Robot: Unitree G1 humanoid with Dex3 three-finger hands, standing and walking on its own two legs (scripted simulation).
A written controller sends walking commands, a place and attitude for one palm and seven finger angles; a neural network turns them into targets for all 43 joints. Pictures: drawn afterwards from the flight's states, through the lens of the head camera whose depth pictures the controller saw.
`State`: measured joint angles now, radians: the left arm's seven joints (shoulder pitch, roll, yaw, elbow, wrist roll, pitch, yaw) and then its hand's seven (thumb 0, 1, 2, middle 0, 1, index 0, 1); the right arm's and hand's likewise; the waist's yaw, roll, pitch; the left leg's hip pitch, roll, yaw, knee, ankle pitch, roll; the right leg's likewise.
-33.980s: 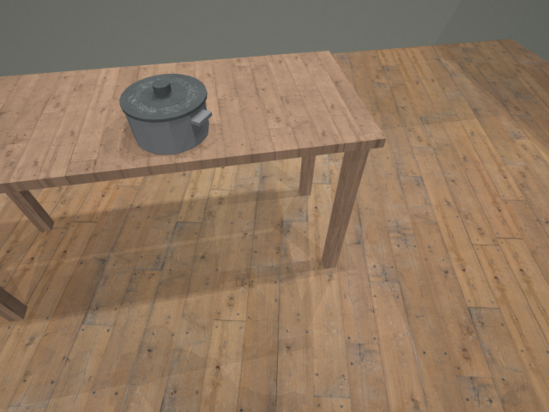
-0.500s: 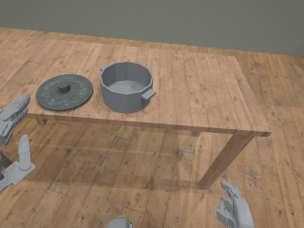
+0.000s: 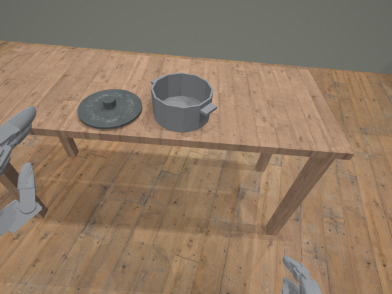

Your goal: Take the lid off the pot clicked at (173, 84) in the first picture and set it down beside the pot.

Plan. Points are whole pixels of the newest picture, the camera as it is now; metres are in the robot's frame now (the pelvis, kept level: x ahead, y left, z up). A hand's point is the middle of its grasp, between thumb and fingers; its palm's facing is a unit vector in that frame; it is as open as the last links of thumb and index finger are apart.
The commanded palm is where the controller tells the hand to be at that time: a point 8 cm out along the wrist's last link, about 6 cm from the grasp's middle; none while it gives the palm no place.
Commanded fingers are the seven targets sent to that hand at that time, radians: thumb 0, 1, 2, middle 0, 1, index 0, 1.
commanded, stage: stop stepping back and stand still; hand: left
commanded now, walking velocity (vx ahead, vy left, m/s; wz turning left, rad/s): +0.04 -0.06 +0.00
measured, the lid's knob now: (109, 101) +0.69 +0.29 -0.02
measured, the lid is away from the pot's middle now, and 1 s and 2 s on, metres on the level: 0.24 0.24 0.24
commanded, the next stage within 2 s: let the arm hang, fingers relaxed in 1.68 s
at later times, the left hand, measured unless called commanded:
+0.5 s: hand out of the picture +0.16 +0.28 +0.16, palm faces +0.31 -0.85 -0.43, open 7.4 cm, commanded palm none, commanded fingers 0.00 0.90 0.90 -0.20 -0.30 -0.20 -0.30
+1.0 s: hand out of the picture -0.10 +0.21 -0.16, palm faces +0.06 -0.98 -0.16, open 7.3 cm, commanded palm none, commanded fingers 0.00 0.90 0.90 -0.20 -0.30 -0.20 -0.30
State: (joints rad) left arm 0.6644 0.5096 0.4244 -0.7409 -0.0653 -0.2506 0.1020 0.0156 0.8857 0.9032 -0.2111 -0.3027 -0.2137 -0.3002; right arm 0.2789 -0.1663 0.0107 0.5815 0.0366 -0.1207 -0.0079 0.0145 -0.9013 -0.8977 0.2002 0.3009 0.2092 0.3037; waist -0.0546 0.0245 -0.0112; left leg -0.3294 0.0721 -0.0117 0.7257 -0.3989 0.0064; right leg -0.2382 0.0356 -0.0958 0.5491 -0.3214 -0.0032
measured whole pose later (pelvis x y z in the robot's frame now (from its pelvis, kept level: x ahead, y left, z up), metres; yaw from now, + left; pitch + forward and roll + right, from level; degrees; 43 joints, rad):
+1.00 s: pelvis -0.02 +0.04 +0.01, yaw +3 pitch +1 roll -2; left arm 0.43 0.21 0.00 1.06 0.01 0.04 0.03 0.01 0.93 0.90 -0.20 -0.30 -0.20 -0.30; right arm 0.38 -0.14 -0.03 1.00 0.00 0.02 -0.03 0.01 -0.91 -0.90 0.20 0.30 0.20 0.30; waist 0.00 -0.05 0.04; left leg -0.28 -0.07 -0.02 0.50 -0.24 0.08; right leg -0.20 -0.01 -0.02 0.44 -0.26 0.01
